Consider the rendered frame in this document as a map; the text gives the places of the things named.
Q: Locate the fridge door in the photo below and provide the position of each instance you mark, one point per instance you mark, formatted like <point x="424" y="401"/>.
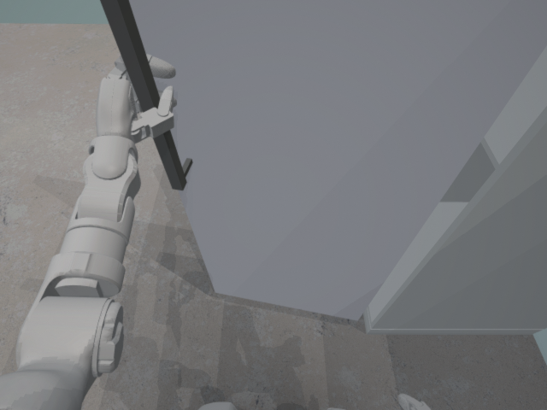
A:
<point x="323" y="133"/>

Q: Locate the robot left hand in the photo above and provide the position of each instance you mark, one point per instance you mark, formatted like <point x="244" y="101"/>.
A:
<point x="118" y="105"/>

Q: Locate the left robot forearm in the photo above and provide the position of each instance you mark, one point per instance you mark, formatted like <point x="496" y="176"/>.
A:
<point x="90" y="260"/>

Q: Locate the handle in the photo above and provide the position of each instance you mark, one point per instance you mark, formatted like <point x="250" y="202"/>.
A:
<point x="125" y="30"/>

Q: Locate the left robot upper arm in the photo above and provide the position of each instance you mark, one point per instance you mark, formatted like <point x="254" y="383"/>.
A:
<point x="68" y="343"/>

